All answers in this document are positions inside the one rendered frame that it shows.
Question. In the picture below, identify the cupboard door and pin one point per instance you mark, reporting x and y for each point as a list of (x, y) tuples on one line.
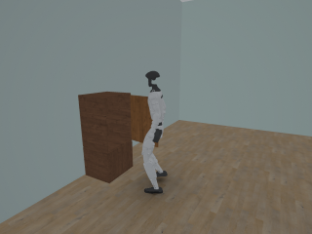
[(140, 118)]

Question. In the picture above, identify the left robot forearm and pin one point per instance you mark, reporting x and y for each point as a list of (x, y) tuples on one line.
[(154, 125)]

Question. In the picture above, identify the right robot forearm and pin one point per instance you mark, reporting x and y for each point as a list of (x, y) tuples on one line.
[(164, 112)]

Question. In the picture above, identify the left robot foot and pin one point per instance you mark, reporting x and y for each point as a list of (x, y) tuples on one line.
[(151, 190)]

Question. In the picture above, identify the robot left upper arm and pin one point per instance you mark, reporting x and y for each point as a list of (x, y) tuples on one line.
[(153, 97)]

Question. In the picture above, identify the robot torso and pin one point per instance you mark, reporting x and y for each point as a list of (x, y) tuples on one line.
[(160, 127)]

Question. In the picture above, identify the robot left hand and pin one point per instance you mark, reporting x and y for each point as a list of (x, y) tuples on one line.
[(147, 145)]

